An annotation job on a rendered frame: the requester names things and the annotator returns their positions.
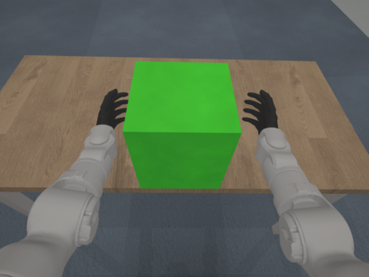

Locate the right robot forearm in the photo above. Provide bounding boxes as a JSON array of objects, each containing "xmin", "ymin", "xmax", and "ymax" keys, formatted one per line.
[{"xmin": 255, "ymin": 128, "xmax": 354, "ymax": 253}]

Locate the right robot hand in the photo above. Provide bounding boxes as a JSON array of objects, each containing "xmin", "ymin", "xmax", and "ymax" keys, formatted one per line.
[{"xmin": 242, "ymin": 90, "xmax": 278, "ymax": 134}]

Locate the table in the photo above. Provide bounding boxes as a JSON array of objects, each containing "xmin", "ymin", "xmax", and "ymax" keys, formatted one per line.
[{"xmin": 0, "ymin": 55, "xmax": 369, "ymax": 234}]

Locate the robot right upper arm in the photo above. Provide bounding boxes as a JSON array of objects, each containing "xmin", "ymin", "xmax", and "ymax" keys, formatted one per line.
[{"xmin": 279, "ymin": 206, "xmax": 369, "ymax": 277}]

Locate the left robot forearm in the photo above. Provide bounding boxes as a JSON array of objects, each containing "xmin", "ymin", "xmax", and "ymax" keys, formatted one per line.
[{"xmin": 27, "ymin": 125, "xmax": 118, "ymax": 234}]

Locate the left robot hand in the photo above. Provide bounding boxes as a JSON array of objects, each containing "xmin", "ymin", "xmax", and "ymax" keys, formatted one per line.
[{"xmin": 96, "ymin": 89, "xmax": 129, "ymax": 129}]

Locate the robot left upper arm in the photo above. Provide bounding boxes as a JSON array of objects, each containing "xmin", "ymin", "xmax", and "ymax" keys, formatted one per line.
[{"xmin": 0, "ymin": 186, "xmax": 100, "ymax": 277}]

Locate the carton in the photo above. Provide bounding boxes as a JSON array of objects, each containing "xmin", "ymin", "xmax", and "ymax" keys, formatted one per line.
[{"xmin": 123, "ymin": 61, "xmax": 242, "ymax": 189}]

